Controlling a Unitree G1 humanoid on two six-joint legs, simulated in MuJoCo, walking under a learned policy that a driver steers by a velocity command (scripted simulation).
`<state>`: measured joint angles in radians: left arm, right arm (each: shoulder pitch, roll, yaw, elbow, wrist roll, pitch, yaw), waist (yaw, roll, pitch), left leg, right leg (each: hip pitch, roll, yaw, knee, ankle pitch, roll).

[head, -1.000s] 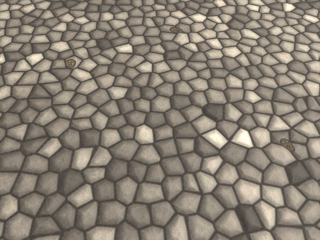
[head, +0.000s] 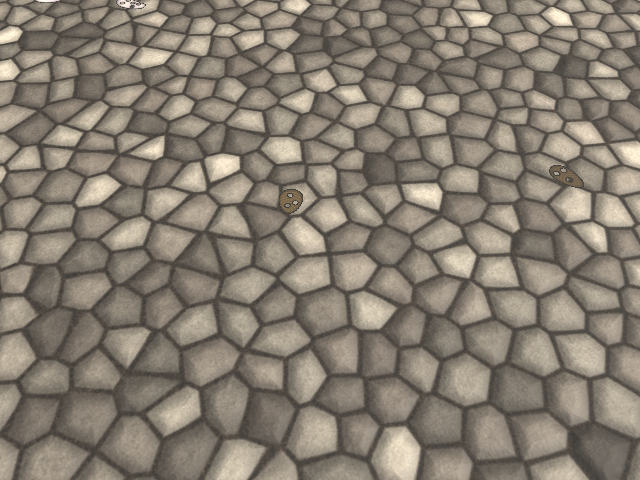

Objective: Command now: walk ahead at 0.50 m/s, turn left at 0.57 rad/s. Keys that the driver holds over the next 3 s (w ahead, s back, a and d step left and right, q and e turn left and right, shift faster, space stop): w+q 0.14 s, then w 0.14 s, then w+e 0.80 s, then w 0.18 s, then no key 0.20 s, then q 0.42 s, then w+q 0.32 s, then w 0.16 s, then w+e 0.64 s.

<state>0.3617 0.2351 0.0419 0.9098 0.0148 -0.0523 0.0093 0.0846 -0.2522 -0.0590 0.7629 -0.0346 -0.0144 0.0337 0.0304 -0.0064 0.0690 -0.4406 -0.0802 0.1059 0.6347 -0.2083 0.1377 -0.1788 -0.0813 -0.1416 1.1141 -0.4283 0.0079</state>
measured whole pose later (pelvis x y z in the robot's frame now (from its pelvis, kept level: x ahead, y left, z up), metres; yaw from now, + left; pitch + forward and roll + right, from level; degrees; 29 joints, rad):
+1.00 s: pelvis +0.54 -0.01 +0.02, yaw -10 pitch +2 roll -1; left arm 0.47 0.27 0.07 0.88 0.01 -0.04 0.00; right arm 0.00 -0.25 0.00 0.70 -0.03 -0.06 0.02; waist 0.11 0.02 0.03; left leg -0.52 0.01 -0.04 0.54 -0.10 -0.02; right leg 0.00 0.13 0.22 0.35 -0.37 -0.09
